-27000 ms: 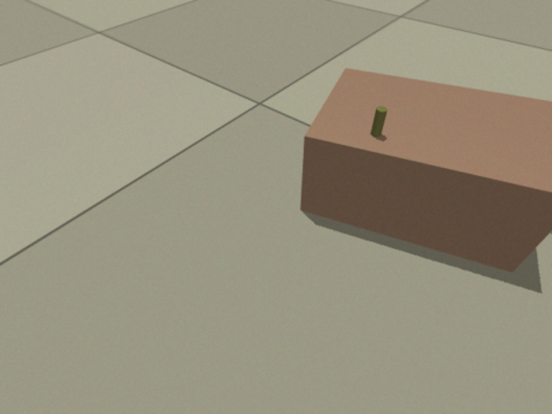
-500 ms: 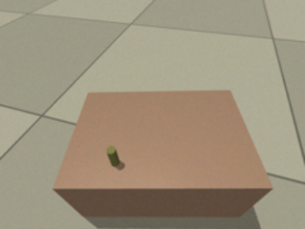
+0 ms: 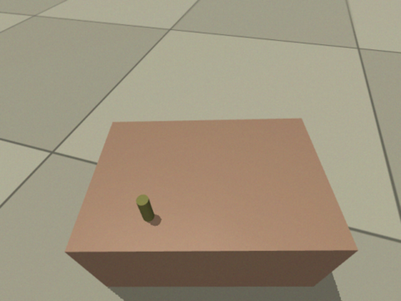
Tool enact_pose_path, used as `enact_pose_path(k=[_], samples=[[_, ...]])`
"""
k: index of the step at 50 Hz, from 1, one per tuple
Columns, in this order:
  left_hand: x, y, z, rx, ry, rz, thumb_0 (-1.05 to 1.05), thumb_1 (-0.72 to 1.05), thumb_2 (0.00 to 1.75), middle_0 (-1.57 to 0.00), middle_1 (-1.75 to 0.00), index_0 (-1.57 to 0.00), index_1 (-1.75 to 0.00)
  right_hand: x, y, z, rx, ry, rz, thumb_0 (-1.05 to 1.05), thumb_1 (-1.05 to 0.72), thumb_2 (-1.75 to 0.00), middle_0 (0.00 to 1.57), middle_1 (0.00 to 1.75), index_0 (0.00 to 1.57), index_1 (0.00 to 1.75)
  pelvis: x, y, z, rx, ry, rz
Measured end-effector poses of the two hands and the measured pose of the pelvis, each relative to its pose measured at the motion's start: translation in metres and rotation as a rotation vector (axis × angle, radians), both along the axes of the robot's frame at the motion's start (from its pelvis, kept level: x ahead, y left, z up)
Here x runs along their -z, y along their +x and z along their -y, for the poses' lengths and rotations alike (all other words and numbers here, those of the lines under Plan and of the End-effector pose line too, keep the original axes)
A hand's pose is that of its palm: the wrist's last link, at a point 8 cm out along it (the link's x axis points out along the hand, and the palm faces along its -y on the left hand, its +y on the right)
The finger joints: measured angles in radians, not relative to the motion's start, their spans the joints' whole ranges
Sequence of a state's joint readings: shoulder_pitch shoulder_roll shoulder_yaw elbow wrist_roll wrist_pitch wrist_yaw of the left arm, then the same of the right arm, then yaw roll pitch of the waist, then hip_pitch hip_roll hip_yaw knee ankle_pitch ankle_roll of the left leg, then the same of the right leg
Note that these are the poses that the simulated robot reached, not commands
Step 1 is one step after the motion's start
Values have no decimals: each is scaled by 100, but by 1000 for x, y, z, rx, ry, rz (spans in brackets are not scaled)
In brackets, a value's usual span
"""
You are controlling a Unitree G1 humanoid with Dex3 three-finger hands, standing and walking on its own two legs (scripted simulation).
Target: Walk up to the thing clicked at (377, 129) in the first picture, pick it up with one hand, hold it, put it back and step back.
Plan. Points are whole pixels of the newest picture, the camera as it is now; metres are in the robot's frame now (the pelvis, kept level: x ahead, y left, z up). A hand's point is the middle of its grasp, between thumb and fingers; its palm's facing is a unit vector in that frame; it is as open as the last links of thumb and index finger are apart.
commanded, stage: stand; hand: left
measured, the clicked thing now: (145, 208) +0.47 +0.22 -0.27
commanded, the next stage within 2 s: step back in 0.44 s
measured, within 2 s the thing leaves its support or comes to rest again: neither
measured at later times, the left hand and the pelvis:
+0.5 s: hand out of the picture +0.07 +0.25 -0.16, palm faces +0.00 -0.94 -0.35, open 7.4 cm; pelvis +0.00 +0.00 +0.00, yaw +0 degrees
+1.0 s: hand out of the picture -0.02 +0.26 -0.18, palm faces -0.01 -0.91 -0.41, open 7.4 cm; pelvis -0.11 -0.01 -0.04, yaw +0 degrees
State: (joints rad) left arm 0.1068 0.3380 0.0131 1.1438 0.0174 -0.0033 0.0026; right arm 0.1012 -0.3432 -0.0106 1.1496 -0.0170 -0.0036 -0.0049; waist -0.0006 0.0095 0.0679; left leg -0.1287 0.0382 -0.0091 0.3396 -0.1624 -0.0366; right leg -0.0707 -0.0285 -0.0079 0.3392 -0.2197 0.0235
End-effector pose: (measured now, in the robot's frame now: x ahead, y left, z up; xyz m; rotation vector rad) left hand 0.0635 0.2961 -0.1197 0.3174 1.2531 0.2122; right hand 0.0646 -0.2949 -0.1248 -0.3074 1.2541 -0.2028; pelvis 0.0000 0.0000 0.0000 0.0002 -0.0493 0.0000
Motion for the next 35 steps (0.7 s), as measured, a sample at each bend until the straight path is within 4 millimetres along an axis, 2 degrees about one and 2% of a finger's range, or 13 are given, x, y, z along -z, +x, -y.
enact_pose_path(k=[23,30,35], samples=[[1,2,3,-2,-4,7,1,90,90,-20,-30,-20,-30,-1,-1,4,3,1,-7,0,-90,-90,20,30,21,30,0,1,4,-2,-3,-5],[7,0,-14,-23,22,26,1,90,90,-21,-30,-21,-30,4,-2,14,4,-29,9,0,-90,-90,21,30,21,30,12,-23,-1,-13,-14,-13],[16,1,-30,-4,40,64,1,90,90,-21,-30,-21,-30,10,-10,16,-13,-65,25,0,-90,-90,20,30,21,30,26,-42,-11,-22,-15,-7]])
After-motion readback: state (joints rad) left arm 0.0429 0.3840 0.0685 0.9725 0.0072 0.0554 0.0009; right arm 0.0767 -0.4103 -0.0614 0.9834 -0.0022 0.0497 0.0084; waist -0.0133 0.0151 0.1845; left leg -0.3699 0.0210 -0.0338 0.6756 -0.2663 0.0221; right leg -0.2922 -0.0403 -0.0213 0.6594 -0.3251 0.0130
